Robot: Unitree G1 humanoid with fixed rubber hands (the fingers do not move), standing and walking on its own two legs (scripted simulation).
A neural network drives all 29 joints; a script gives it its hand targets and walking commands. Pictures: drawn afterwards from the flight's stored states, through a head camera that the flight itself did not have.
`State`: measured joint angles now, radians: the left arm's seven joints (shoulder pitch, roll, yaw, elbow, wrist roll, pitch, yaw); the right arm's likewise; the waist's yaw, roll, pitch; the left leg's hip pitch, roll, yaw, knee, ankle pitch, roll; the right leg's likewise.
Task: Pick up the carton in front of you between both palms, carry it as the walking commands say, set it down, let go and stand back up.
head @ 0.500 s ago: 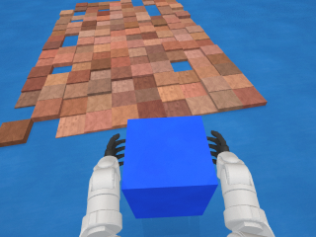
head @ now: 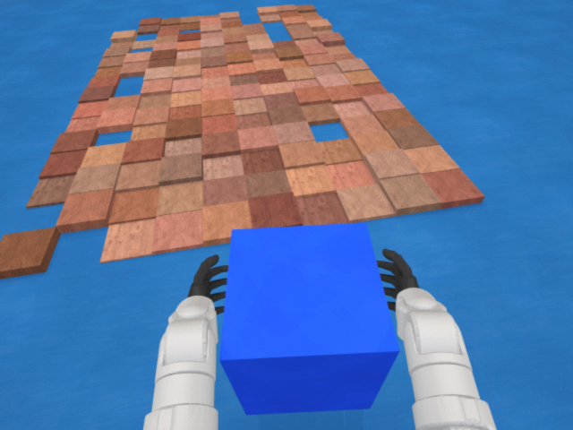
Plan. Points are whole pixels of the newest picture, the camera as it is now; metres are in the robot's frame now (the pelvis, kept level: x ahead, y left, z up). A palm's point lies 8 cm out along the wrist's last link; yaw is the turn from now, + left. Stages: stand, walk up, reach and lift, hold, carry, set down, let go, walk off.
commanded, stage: reach and lift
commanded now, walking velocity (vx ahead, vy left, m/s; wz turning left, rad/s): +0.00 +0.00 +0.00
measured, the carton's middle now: (303, 322) +0.29 +0.00 -0.04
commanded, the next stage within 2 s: hold in 0.10 s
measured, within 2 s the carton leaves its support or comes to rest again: neither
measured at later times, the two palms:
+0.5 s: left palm (197, 309) +0.27 +0.15 +0.05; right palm (412, 302) +0.27 -0.15 +0.05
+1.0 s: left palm (190, 247) +0.35 +0.17 +0.09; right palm (392, 238) +0.35 -0.13 +0.09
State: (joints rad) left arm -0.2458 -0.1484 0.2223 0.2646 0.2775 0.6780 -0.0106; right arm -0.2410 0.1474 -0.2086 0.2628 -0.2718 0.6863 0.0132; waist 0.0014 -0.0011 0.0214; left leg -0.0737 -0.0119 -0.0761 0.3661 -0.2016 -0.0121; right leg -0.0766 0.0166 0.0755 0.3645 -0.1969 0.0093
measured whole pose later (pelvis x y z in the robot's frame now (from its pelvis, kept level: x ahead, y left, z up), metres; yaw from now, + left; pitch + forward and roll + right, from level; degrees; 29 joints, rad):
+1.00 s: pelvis +0.08 +0.01 -0.02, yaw +0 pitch +4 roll +1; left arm -0.19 -0.14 0.14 -0.17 0.13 1.07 0.08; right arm -0.19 0.14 -0.14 -0.16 -0.12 1.07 -0.07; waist 0.00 -0.04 -0.25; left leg -0.24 -0.01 0.02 0.56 -0.39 0.00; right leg -0.28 -0.04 0.04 0.65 -0.42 0.01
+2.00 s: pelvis +0.68 +0.07 -0.01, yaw +0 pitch +3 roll -1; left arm -0.26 -0.11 0.14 -0.44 0.01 1.21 0.17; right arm -0.27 0.12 -0.14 -0.41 0.00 1.19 -0.15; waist -0.01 -0.01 -0.09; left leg 0.04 0.00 0.20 0.26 -0.36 0.04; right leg -0.64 -0.09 -0.15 0.67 -0.05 -0.03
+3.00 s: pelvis +1.40 +0.00 -0.01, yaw -1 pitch +3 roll +2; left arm -0.70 -0.07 0.31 -0.14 0.05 1.19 0.18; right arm -0.78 0.00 -0.25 -0.01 0.08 1.19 -0.21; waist -0.01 0.01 -0.06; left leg -0.31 0.02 -0.02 1.22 -0.56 0.02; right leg -0.52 0.03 -0.08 0.61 -0.24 -0.10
